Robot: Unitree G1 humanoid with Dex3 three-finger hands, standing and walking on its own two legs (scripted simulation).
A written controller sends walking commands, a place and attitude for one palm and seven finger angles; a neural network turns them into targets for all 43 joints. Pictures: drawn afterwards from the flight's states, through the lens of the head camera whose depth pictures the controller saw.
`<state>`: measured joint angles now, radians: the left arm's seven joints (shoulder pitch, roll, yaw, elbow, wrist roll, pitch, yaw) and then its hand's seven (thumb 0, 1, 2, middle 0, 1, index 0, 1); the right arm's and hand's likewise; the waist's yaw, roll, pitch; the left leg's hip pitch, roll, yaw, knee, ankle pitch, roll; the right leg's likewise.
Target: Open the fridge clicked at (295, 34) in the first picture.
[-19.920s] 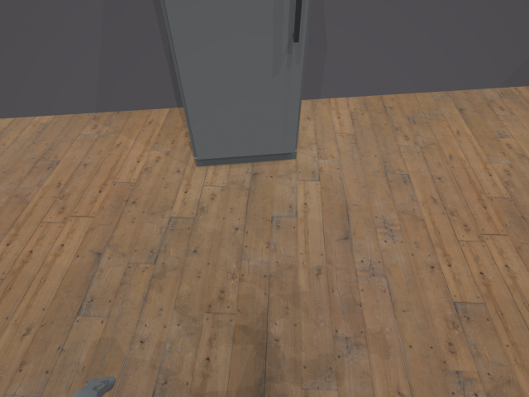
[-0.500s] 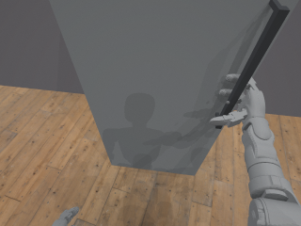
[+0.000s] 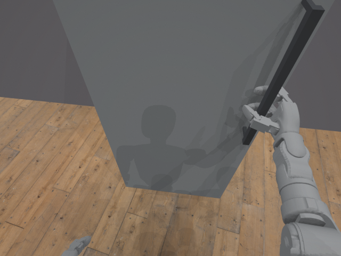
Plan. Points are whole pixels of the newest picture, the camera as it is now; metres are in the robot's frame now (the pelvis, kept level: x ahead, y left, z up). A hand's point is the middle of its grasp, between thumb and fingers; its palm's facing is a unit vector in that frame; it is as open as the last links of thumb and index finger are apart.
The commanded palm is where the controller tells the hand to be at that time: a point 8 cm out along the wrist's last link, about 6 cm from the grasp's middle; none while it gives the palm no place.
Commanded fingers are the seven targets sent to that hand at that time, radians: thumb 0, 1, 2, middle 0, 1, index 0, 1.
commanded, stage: grip the handle and tug to test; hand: right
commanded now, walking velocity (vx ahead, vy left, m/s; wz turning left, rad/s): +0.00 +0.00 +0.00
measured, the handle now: (268, 90) +0.48 -0.18 +0.15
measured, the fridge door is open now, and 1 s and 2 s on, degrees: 0 0 19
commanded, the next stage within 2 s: pull the door a little, standing still in 0.86 s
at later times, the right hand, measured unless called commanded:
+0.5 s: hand (253, 112) +0.44 -0.15 +0.11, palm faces +0.02 +1.00 +0.01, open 4.9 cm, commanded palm +0.40 -0.20 +0.12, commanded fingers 0.00 -0.90 -0.90 0.45 1.40 0.45 1.40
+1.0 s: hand (255, 115) +0.43 -0.15 +0.11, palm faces +0.01 +1.00 +0.02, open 5.2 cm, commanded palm +0.39 -0.20 +0.12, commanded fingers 0.00 -0.90 -0.90 0.45 1.40 0.45 1.40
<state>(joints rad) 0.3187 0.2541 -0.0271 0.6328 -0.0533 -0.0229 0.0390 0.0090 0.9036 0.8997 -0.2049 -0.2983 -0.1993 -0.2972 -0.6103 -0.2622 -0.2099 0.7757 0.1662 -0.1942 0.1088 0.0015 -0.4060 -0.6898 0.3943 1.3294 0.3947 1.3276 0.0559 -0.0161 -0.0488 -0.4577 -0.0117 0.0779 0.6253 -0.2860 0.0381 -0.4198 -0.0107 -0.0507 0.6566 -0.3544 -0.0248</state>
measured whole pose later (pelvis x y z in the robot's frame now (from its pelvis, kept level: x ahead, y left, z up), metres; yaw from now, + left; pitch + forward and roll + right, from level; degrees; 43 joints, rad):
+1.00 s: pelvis +0.04 +0.00 +0.01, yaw +2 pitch +7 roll +1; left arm 0.30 0.25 -0.01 0.57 -0.06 0.00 0.02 0.01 0.90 0.90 -0.20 -0.30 -0.20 -0.30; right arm -0.38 -0.23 -0.20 0.44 0.18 -0.06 0.09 0.03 -0.80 -0.80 0.36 1.40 0.40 1.40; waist 0.05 -0.03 -0.08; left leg -0.39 -0.03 0.05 0.57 -0.31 0.03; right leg -0.34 -0.02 -0.07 0.59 -0.38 -0.02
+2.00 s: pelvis +0.06 +0.03 +0.02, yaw -2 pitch +3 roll -2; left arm 0.19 0.20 -0.04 0.50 0.02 0.04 0.05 0.01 0.90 0.90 -0.21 -0.30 -0.20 -0.30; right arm 0.41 -0.14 0.02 -0.30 0.04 -0.05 -0.08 -0.02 -0.67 -0.81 0.44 1.39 0.35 1.40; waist 0.01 -0.10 -0.01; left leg -0.27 -0.04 0.11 0.47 -0.25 0.11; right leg -0.25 0.03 0.06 0.62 -0.32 0.00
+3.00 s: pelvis -0.02 +0.37 +0.02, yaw -44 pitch -2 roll +3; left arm 0.14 0.14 0.00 0.63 0.05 -0.15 0.08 0.01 0.90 0.90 -0.20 -0.30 -0.20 -0.30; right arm 0.19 -0.22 -0.01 -0.34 -0.04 -0.11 -0.03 0.00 -0.65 -0.79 0.45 1.39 0.33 1.40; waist 0.04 0.00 0.20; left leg -0.61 -0.03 0.03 1.20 -0.42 -0.05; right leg -0.26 -0.09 0.06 0.52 -0.23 0.04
